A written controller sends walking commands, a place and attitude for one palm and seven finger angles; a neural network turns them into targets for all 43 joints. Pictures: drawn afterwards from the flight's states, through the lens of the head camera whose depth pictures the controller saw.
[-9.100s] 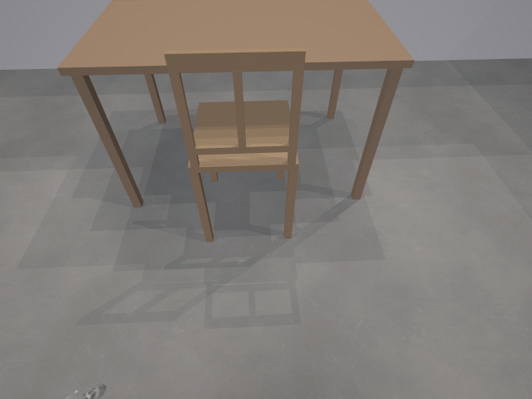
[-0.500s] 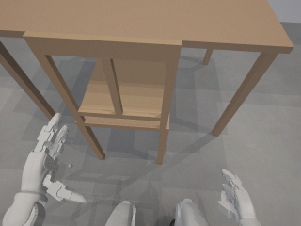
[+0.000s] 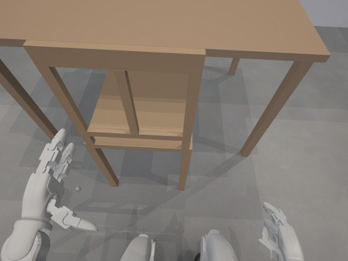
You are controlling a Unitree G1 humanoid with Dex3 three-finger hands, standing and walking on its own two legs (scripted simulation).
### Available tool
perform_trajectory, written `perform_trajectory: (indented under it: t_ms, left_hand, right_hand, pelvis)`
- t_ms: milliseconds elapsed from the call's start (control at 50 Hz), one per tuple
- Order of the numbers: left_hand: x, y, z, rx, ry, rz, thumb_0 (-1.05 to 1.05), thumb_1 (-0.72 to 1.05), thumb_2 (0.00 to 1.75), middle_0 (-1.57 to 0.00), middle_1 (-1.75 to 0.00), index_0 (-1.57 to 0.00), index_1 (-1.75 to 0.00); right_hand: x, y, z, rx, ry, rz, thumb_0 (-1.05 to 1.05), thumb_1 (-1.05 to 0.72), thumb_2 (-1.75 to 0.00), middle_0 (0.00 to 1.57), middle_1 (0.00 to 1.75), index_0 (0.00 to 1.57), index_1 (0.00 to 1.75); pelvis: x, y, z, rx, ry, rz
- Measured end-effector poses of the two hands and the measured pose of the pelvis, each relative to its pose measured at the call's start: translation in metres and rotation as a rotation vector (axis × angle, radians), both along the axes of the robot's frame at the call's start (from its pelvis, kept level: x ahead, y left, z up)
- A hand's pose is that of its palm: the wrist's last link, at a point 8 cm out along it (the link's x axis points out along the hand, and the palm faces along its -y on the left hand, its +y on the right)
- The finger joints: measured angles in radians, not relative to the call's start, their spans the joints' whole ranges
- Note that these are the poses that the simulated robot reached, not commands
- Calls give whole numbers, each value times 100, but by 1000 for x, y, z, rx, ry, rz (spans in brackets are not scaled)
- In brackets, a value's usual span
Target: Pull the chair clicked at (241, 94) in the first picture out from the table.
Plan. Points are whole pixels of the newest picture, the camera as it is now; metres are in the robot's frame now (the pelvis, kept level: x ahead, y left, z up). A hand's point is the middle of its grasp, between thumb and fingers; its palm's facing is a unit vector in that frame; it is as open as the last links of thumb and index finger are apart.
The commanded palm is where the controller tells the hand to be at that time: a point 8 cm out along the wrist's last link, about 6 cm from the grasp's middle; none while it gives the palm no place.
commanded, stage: raise the hand toward the chair's back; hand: left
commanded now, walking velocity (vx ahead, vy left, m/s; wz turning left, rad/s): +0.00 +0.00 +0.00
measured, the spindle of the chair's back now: (128, 105) +0.50 +0.16 +0.01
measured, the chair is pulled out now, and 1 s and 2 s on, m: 0.00 0.00 0.00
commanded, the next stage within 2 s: aim the fingers beside a spindle in 0.10 s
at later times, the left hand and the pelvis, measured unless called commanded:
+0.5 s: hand (92, 183) +0.26 +0.19 +0.05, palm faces -0.01 -1.00 -0.05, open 16.9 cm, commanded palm +0.24 +0.24 +0.05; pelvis -0.01 +0.00 -0.01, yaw +0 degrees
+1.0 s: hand (109, 170) +0.30 +0.16 +0.03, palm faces +0.00 -1.00 -0.05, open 16.9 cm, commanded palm +0.28 +0.22 +0.03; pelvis -0.01 -0.01 -0.02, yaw +0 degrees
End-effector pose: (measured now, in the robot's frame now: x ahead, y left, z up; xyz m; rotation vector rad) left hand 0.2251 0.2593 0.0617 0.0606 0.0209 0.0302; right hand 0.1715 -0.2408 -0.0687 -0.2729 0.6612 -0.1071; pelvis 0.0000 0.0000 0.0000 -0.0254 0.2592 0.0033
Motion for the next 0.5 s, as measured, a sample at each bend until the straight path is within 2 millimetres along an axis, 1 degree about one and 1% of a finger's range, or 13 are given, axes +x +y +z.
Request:
perform_trajectory:
  t_ms: [160, 280, 360, 500]
  left_hand:
    - [-5, 1, 0, 4, 11, -1, -1, -50, 30, -6, -8, -6, -8]
    - [-6, 0, 0, 4, 3, 0, -1, -50, 30, -6, -8, -6, -8]
    - [1, -4, -5, -4, -5, -6, -1, -50, 30, -6, -8, -6, -8]
    - [19, -19, -11, -9, -6, -39, -1, -50, 30, -6, -8, -6, -8]
  right_hand:
    - [4, 9, 0, 21, -18, 22, 1, -90, -90, 21, 30, 21, 30]
    - [5, 10, -1, 21, -26, 32, 1, -90, -90, 21, 30, 21, 30]
    - [4, 8, -4, 11, -25, 40, 1, -90, -90, 21, 30, 21, 30]
    - [-1, 2, -9, 3, -8, 29, 1, -90, -90, 21, 30, 21, 30]
  pelvis:
    - [-3, 0, 0, -1, -5, 3]
    - [-5, -1, -1, -1, -4, 6]
    - [-6, -1, -4, -1, 4, 9]
    - [-6, -3, -7, 4, 17, 3]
